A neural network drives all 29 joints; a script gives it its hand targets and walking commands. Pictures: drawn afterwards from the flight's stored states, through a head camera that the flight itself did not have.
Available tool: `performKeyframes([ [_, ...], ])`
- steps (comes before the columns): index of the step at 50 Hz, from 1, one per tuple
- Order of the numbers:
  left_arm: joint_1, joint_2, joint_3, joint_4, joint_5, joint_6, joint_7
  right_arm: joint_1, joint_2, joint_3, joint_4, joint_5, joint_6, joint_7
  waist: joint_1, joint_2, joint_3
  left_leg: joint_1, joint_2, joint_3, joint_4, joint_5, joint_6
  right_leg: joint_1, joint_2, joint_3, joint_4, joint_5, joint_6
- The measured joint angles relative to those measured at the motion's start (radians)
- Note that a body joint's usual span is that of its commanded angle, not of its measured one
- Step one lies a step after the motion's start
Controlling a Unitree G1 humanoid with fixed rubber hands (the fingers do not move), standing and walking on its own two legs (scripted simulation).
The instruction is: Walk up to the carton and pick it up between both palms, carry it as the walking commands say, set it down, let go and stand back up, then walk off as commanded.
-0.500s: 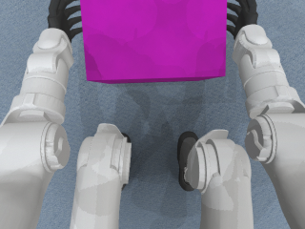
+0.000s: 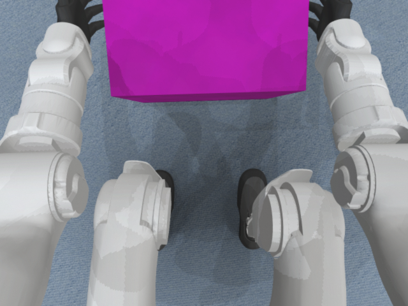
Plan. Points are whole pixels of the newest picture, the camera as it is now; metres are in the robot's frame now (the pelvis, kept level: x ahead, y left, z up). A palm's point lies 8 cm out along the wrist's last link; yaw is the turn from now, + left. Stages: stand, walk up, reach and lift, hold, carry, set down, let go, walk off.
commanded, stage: set down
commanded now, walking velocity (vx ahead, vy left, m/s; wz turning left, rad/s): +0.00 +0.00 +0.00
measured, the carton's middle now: (205, 42) +0.53 +0.02 -0.25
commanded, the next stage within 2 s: none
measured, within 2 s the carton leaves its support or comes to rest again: neither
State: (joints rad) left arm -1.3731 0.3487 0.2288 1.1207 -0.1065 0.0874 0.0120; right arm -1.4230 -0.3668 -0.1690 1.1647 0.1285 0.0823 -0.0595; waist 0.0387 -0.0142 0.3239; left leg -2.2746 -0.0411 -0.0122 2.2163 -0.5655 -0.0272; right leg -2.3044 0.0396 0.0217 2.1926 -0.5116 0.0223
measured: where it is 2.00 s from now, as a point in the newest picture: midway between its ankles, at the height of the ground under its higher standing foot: (204, 222)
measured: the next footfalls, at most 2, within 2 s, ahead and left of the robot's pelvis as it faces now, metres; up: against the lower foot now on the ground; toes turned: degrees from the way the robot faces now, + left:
none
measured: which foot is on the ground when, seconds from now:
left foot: down 0.00-1.00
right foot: down 0.00-1.00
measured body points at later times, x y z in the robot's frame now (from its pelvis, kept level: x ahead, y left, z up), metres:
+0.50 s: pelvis +0.01 +0.00 +0.00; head +0.38 +0.01 +0.25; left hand +0.53 +0.24 -0.19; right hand +0.55 -0.19 -0.19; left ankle +0.12 +0.12 -0.33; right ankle +0.13 -0.12 -0.33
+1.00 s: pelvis +0.01 +0.00 +0.02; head +0.36 +0.01 +0.30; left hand +0.54 +0.26 -0.12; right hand +0.56 -0.21 -0.12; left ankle +0.12 +0.12 -0.33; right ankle +0.13 -0.12 -0.33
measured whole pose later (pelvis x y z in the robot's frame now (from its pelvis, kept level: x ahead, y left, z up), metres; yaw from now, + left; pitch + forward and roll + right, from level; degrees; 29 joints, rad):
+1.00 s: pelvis +0.01 +0.00 +0.02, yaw +1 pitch +39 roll +0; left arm -1.22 0.44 0.19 0.93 -0.22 0.10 0.04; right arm -1.24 -0.45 -0.16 0.93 0.21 0.11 -0.05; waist 0.03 -0.01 0.23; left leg -2.25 -0.01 0.00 2.17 -0.59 0.00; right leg -2.26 0.00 0.00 2.15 -0.56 0.01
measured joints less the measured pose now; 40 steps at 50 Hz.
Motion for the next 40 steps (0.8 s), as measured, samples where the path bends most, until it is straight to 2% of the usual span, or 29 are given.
performKeyframes([
  [8,-0.024,0.019,-0.074,0.066,-0.077,-0.066,0.044,-0.013,-0.014,0.089,0.028,0.076,-0.051,-0.025,-0.008,0.014,0.036,0.007,0.001,0.0,-0.001,-0.007,0.002,0.012,-0.011,-0.004,0.0,-0.014,-0.001],
  [16,0.023,0.017,-0.097,0.04,-0.12,-0.09,0.07,0.047,-0.019,0.106,-0.021,0.109,-0.066,-0.042,-0.007,0.01,0.025,-0.005,0.01,0.003,0.003,-0.024,0.005,0.0,-0.016,-0.007,0.006,-0.031,-0.006],
  [32,0.052,0.091,-0.093,0.005,-0.148,-0.068,0.041,0.084,-0.074,0.079,-0.061,0.111,-0.046,-0.011,-0.009,0.014,0.018,-0.024,0.024,0.016,0.021,-0.019,0.02,-0.016,-0.03,-0.006,0.027,-0.035,-0.008],
  [40,0.071,0.102,-0.08,-0.074,-0.147,-0.044,0.036,0.104,-0.097,0.068,-0.133,0.12,-0.024,-0.004,-0.006,0.009,0.026,-0.017,0.028,0.013,0.028,-0.02,0.022,-0.006,-0.035,-0.013,0.033,-0.037,-0.013],
])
